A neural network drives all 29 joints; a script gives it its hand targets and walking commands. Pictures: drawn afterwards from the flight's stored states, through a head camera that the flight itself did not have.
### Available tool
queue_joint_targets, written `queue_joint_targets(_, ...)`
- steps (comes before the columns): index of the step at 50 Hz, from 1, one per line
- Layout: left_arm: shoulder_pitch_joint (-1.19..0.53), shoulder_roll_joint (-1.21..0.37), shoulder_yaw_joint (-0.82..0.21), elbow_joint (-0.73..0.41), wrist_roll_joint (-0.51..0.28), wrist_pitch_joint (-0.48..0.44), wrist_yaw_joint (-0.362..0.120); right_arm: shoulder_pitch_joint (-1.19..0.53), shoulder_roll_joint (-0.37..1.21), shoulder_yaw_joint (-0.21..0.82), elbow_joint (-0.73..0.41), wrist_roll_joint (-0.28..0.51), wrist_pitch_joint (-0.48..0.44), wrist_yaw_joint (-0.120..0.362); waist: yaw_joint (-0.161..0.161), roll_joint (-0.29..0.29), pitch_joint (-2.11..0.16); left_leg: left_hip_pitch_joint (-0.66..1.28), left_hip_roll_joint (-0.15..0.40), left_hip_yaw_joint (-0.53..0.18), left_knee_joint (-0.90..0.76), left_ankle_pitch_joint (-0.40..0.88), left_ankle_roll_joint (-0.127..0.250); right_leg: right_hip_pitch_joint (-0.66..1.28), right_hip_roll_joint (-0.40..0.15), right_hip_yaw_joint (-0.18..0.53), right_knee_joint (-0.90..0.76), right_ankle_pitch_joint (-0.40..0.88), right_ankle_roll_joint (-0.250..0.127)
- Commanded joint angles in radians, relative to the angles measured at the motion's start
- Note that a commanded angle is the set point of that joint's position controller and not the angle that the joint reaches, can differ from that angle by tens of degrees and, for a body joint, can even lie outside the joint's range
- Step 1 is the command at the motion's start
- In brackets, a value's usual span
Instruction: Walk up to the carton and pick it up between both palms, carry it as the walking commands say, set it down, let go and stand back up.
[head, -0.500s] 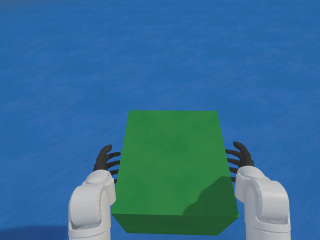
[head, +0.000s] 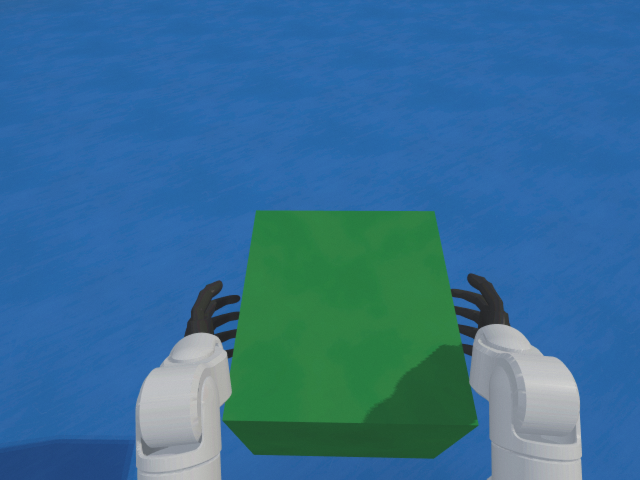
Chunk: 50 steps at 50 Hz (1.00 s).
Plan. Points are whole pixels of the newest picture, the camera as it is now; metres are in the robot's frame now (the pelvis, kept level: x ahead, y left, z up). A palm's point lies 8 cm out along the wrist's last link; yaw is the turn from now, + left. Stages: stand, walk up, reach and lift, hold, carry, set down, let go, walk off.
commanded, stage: carry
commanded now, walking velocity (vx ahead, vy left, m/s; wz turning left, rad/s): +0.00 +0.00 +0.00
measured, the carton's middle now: (343, 333) +0.31 +0.00 +0.02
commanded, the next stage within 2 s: hold in 0.90 s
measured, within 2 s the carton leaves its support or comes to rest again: neither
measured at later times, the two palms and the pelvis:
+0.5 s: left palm (202, 353) +0.24 +0.16 +0.09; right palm (486, 344) +0.25 -0.15 +0.09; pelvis -0.01 +0.00 +0.00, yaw +0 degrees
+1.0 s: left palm (215, 358) +0.26 +0.16 +0.04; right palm (473, 353) +0.26 -0.15 +0.04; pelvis -0.01 +0.00 +0.00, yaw +1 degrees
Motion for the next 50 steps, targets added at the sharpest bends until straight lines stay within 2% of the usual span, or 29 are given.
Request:
queue_joint_targets(1,-0.466,-0.927,-0.608,-0.075,-0.396,-0.043,-0.254,-0.499,0.934,0.624,-0.117,0.391,-0.029,0.284,0.0,0.0,-0.251,0.077,0.118,-0.165,-0.11,0.119,-0.004,0.122,-0.098,0.14,-0.062,0.101,-0.032)
queue_joint_targets(4,-0.472,-0.945,-0.632,-0.121,-0.411,-0.052,-0.256,-0.496,0.954,0.648,-0.158,0.401,-0.036,0.282,-0.001,-0.026,-0.248,0.056,0.109,-0.155,-0.107,0.102,-0.009,0.134,-0.108,0.148,-0.07,0.129,-0.022)
queue_joint_targets(6,-0.455,-0.908,-0.56,0.016,-0.367,-0.066,-0.26,-0.523,0.917,0.591,-0.046,0.369,-0.052,0.288,0.001,-0.031,-0.257,0.045,0.115,-0.159,-0.104,0.071,-0.001,0.143,-0.103,0.146,-0.077,0.106,-0.016)
queue_joint_targets(7,-0.471,-0.906,-0.564,-0.014,-0.371,-0.087,-0.261,-0.518,0.92,0.596,-0.057,0.369,-0.068,0.289,-0.001,-0.039,-0.265,0.051,0.114,-0.164,-0.106,0.073,-0.006,0.14,-0.104,0.145,-0.073,0.106,-0.024)
queue_joint_targets(8,-0.512,-0.978,-0.646,-0.161,-0.424,-0.089,-0.265,-0.541,0.994,0.673,-0.191,0.423,-0.068,0.294,0.002,-0.023,-0.255,0.048,0.111,-0.156,-0.114,0.062,-0.011,0.133,-0.101,0.141,-0.071,0.09,-0.025)
queue_joint_targets(9,-0.503,-0.977,-0.637,-0.126,-0.419,-0.086,-0.267,-0.531,0.989,0.664,-0.168,0.412,-0.066,0.292,0.003,-0.014,-0.242,0.038,0.113,-0.163,-0.107,0.088,-0.008,0.135,-0.102,0.141,-0.083,0.114,-0.017)
queue_joint_targets(10,-0.507,-0.909,-0.553,0.012,-0.364,-0.101,-0.265,-0.528,0.921,0.574,-0.015,0.353,-0.082,0.294,0.0,-0.014,-0.263,0.059,0.115,-0.169,-0.103,0.063,0.002,0.128,-0.102,0.146,-0.082,0.103,-0.024)
queue_joint_targets(12,-0.487,-0.96,-0.638,-0.118,-0.406,-0.093,-0.261,-0.505,0.964,0.648,-0.154,0.398,-0.076,0.29,0.001,0.008,-0.238,0.055,0.104,-0.155,-0.113,0.046,-0.005,0.102,-0.111,0.162,-0.09,0.095,-0.022)
queue_joint_targets(14,-0.486,-0.971,-0.631,-0.088,-0.404,-0.081,-0.258,-0.523,0.965,0.64,-0.14,0.399,-0.07,0.29,-0.001,0.029,-0.258,0.082,0.111,-0.158,-0.122,0.103,-0.003,0.115,-0.099,0.141,-0.069,0.093,-0.031)
queue_joint_targets(15,-0.455,-0.915,-0.595,-0.059,-0.383,-0.087,-0.259,-0.491,0.921,0.619,-0.1,0.378,-0.071,0.288,0.0,-0.02,-0.248,0.064,0.117,-0.164,-0.111,0.085,0.0,0.113,-0.097,0.15,-0.081,0.077,-0.022)
queue_joint_targets(18,-0.469,-0.928,-0.614,-0.082,-0.394,-0.089,-0.264,-0.51,0.937,0.632,-0.122,0.389,-0.073,0.291,0.001,-0.022,-0.252,0.054,0.111,-0.157,-0.115,0.056,0.001,0.122,-0.105,0.158,-0.099,0.093,-0.02)
queue_joint_targets(19,-0.481,-0.877,-0.541,0.05,-0.346,-0.106,-0.264,-0.504,0.891,0.553,0.029,0.339,-0.089,0.295,0.0,-0.001,-0.259,0.054,0.112,-0.166,-0.137,0.012,0.002,0.123,-0.095,0.143,-0.083,0.037,-0.029)
queue_joint_targets(25,-0.516,-0.966,-0.626,-0.096,-0.398,-0.124,-0.269,-0.531,0.963,0.636,-0.138,0.38,-0.11,0.295,0.0,-0.019,-0.268,0.062,0.113,-0.163,-0.121,0.076,0.001,0.122,-0.097,0.139,-0.08,0.071,-0.019)
queue_joint_targets(27,-0.491,-0.867,-0.517,0.087,-0.327,-0.137,-0.268,-0.495,0.869,0.524,0.07,0.306,-0.124,0.297,-0.001,-0.006,-0.254,0.068,0.117,-0.176,-0.135,0.085,0.005,0.113,-0.093,0.144,-0.068,0.063,-0.03)
queue_joint_targets(28,-0.478,-0.923,-0.589,-0.031,-0.372,-0.134,-0.271,-0.508,0.919,0.6,-0.091,0.354,-0.126,0.293,0.002,-0.031,-0.252,0.056,0.117,-0.167,-0.127,0.094,0.004,0.129,-0.092,0.141,-0.068,0.061,-0.024)
queue_joint_targets(29,-0.469,-0.877,-0.508,0.106,-0.316,-0.151,-0.27,-0.54,0.866,0.53,0.036,0.317,-0.144,0.298,0.0,0.028,-0.26,0.068,0.115,-0.164,-0.138,0.082,0.005,0.111,-0.091,0.131,-0.052,0.047,-0.024)
queue_joint_targets(30,-0.49,-0.878,-0.507,0.115,-0.313,-0.163,-0.273,-0.526,0.868,0.513,0.07,0.303,-0.154,0.304,0.001,0.023,-0.234,0.064,0.11,-0.166,-0.139,0.065,0.006,0.088,-0.089,0.138,-0.067,0.03,-0.021)
queue_joint_targets(32,-0.523,-0.963,-0.605,-0.079,-0.381,-0.169,-0.277,-0.563,0.975,0.638,-0.123,0.379,-0.154,0.302,0.001,-0.035,-0.243,0.044,0.108,-0.158,-0.142,0.007,0.004,0.104,-0.098,0.146,-0.096,0.011,-0.015)
queue_joint_targets(33,-0.525,-0.913,-0.542,0.041,-0.342,-0.171,-0.274,-0.519,0.918,0.562,0.021,0.32,-0.152,0.299,-0.001,-0.031,-0.212,0.036,0.101,-0.158,-0.14,0.033,0.001,0.097,-0.095,0.148,-0.095,0.05,-0.012)
queue_joint_targets(34,-0.504,-0.907,-0.537,0.052,-0.336,-0.171,-0.273,-0.539,0.906,0.559,-0.004,0.33,-0.157,0.3,-0.001,0.004,-0.225,0.045,0.103,-0.161,-0.14,0.017,0.0,0.096,-0.1,0.151,-0.094,0.037,-0.014)
queue_joint_targets(38,-0.507,-0.923,-0.533,0.058,-0.334,-0.195,-0.278,-0.57,0.923,0.572,-0.018,0.33,-0.182,0.303,0.0,-0.04,-0.267,0.082,0.108,-0.157,-0.135,0.026,0.008,0.112,-0.093,0.144,-0.101,0.035,-0.02)
queue_joint_targets(39,-0.536,-0.869,-0.488,0.089,-0.319,-0.214,-0.278,-0.522,0.879,0.505,0.079,0.302,-0.194,0.307,-0.002,-0.003,-0.268,0.061,0.107,-0.159,-0.159,0.014,0.0,0.134,-0.093,0.146,-0.077,0.027,-0.031)
queue_joint_targets(41,-0.509,-0.904,-0.541,0.01,-0.344,-0.212,-0.276,-0.518,0.908,0.564,-0.041,0.335,-0.196,0.304,-0.001,-0.022,-0.224,0.039,0.105,-0.164,-0.165,-0.02,0.001,0.109,-0.096,0.149,-0.087,-0.015,-0.019)
queue_joint_targets(43,-0.512,-0.846,-0.468,0.127,-0.294,-0.216,-0.266,-0.538,0.849,0.499,0.076,0.29,-0.203,0.297,-0.001,-0.003,-0.242,0.054,0.106,-0.166,-0.154,0.029,0.012,0.12,-0.088,0.143,-0.077,0.028,-0.024)
queue_joint_targets(45,-0.509,-0.883,-0.546,-0.005,-0.348,-0.222,-0.272,-0.495,0.898,0.56,-0.024,0.328,-0.206,0.3,-0.002,-0.018,-0.285,0.067,0.113,-0.161,-0.149,0.073,0.006,0.159,-0.093,0.135,-0.062,0.059,-0.03)
queue_joint_targets(46,-0.396,-0.533,-0.195,0.346,-0.08,-0.339,-0.279,-0.336,0.547,0.209,0.327,0.031,-0.323,0.294,0.01,-0.055,0.134,0.109,-0.067,-0.247,-0.198,-0.16,-0.006,0.234,0.086,0.189,-0.152,-0.098,-0.051)
queue_joint_targets(47,-0.442,-0.434,-0.184,0.697,-0.076,-0.412,-0.28,-0.379,0.379,0.156,0.678,0.022,-0.391,0.298,0.018,-0.046,0.136,0.085,-0.063,-0.26,-0.217,-0.162,0.0,0.198,0.087,0.192,-0.137,-0.135,-0.062)
queue_joint_targets(49,-0.441,-0.504,-0.266,0.598,-0.079,-0.56,-0.308,-0.444,0.453,0.32,0.499,0.071,-0.536,0.331,0.048,0.03,0.059,0.105,-0.066,-0.265,-0.208,-0.112,-0.006,0.201,0.078,0.199,-0.099,-0.112,-0.061)
queue_joint_targets(50,-0.481,-0.57,-0.334,0.565,-0.11,-0.595,-0.329,-0.494,0.5,0.333,0.443,0.084,-0.576,0.338,0.003,0.051,-0.064,0.167,-0.067,-0.276,-0.179,-0.007,-0.009,0.24,0.079,0.221,-0.088,0.001,-0.054)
